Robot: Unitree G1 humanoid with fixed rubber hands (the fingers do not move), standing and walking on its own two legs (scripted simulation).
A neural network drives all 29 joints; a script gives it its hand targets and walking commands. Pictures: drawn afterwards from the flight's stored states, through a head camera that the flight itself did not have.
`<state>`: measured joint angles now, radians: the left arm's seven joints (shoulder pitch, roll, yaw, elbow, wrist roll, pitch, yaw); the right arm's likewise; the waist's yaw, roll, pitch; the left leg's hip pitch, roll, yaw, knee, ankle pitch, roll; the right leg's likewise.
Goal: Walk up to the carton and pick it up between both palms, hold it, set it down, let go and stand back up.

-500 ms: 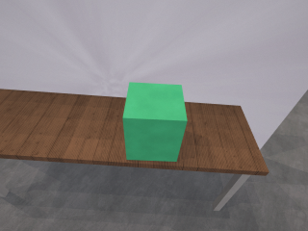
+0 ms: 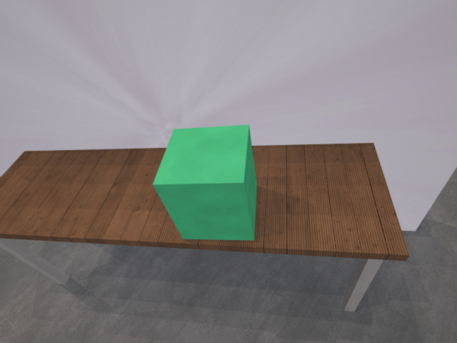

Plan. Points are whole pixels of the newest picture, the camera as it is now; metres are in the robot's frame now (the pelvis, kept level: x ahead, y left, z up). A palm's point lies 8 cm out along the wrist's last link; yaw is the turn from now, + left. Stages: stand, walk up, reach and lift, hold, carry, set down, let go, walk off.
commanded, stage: walk up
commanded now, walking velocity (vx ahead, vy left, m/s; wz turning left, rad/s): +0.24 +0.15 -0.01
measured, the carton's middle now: (214, 185) +0.54 +0.10 -0.10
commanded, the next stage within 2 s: stand in 2.00 s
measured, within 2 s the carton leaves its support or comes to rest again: neither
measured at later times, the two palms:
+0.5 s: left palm out of the picture -0.04 +0.20 -0.16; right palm out of the picture +0.18 -0.17 -0.18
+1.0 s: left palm out of the picture +0.13 +0.25 -0.15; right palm out of the picture +0.12 -0.20 -0.17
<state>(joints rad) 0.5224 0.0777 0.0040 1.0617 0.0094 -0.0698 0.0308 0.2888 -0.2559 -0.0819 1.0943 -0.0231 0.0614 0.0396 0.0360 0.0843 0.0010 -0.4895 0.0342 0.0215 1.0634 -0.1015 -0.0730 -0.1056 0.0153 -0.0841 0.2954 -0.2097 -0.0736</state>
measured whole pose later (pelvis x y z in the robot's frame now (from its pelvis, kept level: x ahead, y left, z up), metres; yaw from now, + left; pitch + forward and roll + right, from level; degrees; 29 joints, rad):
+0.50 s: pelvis +0.10 +0.03 -0.03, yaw +1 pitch -1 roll +2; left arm 0.52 0.06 -0.03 1.15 0.00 -0.06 0.06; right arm 0.13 -0.13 -0.01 1.07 0.01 0.01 -0.03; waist 0.05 0.00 0.08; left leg -0.33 -0.02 0.10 0.54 -0.18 0.00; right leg -0.01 0.03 -0.11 0.51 -0.48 -0.08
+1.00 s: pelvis +0.13 +0.03 -0.02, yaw +0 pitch -1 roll +0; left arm 0.26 0.13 0.02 1.05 0.04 -0.01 0.05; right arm 0.26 -0.20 -0.03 1.11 -0.01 0.05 -0.03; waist 0.02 0.04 0.09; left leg -0.28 0.03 0.10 0.59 -0.31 -0.03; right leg -0.17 -0.05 -0.02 0.53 -0.34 0.02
